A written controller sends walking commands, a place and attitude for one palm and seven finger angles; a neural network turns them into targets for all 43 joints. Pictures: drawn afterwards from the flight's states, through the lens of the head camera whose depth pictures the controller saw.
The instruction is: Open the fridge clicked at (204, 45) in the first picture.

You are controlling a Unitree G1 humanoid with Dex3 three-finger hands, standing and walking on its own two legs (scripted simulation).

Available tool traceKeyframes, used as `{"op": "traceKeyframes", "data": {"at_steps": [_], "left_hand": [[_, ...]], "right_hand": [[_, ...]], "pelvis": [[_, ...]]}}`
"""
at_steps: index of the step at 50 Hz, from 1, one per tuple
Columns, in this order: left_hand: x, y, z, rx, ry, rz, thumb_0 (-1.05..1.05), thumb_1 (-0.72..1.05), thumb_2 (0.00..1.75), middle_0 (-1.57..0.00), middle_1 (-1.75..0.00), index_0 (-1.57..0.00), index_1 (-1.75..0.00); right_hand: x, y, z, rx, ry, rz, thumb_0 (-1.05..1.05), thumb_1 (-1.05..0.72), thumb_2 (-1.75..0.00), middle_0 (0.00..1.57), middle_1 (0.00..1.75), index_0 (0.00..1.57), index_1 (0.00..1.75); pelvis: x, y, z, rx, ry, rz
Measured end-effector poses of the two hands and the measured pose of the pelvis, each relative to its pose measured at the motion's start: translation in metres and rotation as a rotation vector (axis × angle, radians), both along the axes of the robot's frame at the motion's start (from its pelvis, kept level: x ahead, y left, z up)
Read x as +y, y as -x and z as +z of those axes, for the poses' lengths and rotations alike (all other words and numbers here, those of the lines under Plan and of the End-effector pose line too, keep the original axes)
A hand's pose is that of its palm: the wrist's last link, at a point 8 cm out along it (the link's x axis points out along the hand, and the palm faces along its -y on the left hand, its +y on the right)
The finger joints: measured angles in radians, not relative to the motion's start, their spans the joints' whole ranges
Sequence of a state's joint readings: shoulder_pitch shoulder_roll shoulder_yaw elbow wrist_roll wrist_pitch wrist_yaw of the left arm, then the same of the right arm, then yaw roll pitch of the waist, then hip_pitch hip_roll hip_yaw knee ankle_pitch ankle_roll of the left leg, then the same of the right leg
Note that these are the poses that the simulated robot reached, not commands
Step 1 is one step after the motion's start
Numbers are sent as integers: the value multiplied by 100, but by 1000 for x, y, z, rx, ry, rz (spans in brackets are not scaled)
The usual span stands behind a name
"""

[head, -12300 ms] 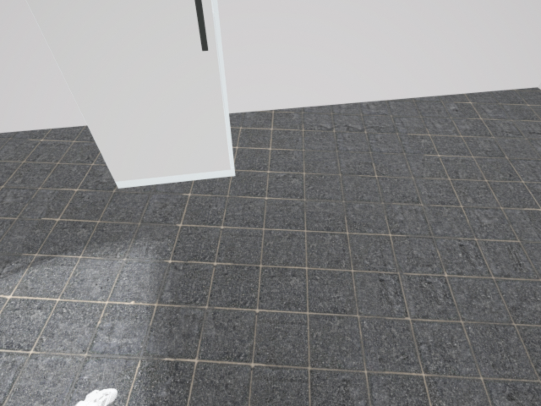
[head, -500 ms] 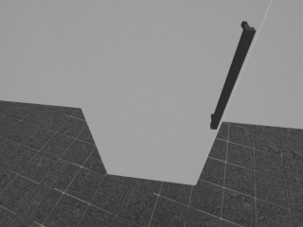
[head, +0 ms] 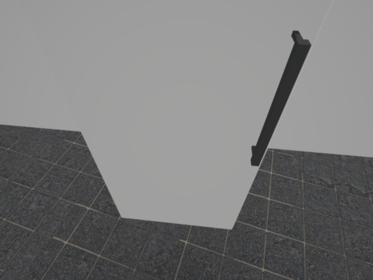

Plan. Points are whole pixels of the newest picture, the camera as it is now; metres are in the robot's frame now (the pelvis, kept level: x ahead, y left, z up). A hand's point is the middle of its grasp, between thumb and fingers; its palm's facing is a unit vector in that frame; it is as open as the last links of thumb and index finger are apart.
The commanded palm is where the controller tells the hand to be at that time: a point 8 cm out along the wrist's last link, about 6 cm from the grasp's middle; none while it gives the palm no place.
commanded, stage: come to a stop and stand still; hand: right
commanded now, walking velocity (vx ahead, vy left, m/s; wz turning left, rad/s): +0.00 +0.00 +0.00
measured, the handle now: (271, 111) +0.46 -0.17 +0.13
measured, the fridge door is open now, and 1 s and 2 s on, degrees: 0 0 0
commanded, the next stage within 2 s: look again from close up in 0.68 s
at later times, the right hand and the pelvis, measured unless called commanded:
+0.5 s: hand out of the picture +0.06 -0.15 -0.17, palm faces +0.01 +0.98 -0.19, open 7.3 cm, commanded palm none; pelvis +0.05 +0.02 +0.00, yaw +0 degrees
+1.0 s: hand out of the picture +0.05 -0.14 -0.17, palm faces +0.01 +0.98 -0.18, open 7.4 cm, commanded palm none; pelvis +0.05 +0.03 +0.00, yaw +1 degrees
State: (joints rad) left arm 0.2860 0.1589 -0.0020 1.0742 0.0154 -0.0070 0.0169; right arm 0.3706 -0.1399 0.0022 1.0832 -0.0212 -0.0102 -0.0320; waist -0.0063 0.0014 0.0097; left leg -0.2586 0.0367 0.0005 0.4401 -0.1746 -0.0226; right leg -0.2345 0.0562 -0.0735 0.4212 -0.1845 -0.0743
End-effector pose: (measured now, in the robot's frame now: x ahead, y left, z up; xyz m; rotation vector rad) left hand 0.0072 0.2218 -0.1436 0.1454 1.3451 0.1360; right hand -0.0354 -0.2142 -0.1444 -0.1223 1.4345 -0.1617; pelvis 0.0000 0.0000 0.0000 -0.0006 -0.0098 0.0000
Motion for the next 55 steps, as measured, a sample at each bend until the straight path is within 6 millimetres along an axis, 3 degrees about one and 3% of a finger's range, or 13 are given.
{"op": "traceKeyframes", "data": {"at_steps": [13,23,36,55], "left_hand": [[8,-18,1,33,3,12,1,92,90,-20,-30,-20,-30],[16,-34,3,33,-7,12,1,92,90,-20,-30,-20,-30],[22,-47,3,29,-11,7,1,92,90,-20,-30,-20,-30],[24,-42,3,44,-8,7,0,92,90,-20,-30,-20,-30]], "right_hand": [[13,-58,0,-49,-1,34,1,-92,-90,20,30,20,30],[12,-87,1,-80,14,44,2,-93,-90,20,30,20,30],[15,-93,2,-71,14,43,1,-92,-90,20,30,20,30],[23,-84,1,-47,0,36,1,-91,-90,20,30,20,30]], "pelvis": [[12,-29,2,7,2,6],[19,-45,3,2,1,8],[22,-52,4,-4,1,10],[27,-52,4,-8,2,11]]}}
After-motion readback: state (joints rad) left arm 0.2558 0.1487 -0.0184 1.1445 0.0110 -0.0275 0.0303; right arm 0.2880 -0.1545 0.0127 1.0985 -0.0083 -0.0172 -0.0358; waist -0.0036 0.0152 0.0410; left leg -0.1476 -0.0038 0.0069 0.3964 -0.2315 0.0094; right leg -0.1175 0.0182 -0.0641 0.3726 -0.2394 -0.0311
